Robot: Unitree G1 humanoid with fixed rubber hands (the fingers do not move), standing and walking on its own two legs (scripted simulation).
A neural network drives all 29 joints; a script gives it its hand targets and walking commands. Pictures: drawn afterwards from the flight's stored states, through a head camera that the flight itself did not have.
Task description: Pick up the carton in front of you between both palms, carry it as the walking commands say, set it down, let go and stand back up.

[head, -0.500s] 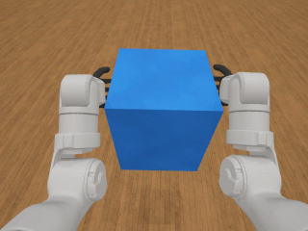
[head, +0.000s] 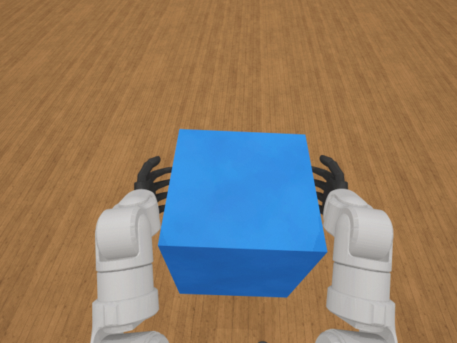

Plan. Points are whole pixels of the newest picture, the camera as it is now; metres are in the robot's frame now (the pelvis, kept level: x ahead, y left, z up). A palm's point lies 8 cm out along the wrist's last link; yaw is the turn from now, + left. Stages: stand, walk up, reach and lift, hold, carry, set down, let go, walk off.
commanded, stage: carry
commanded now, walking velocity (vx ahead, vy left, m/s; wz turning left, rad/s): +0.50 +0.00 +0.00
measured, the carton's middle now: (237, 220) +0.32 +0.00 +0.02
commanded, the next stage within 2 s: none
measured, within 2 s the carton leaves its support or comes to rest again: neither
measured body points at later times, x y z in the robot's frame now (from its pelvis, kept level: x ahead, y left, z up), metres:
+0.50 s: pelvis +0.33 +0.04 -0.01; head +0.29 +0.05 +0.44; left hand +0.60 +0.18 +0.06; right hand +0.60 -0.12 +0.07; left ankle +0.42 +0.12 -0.73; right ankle +0.14 -0.08 -0.66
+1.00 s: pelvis +0.63 -0.01 +0.00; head +0.61 -0.03 +0.45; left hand +0.90 +0.14 +0.09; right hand +0.91 -0.17 +0.08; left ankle +0.48 +0.10 -0.66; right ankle +0.70 -0.10 -0.73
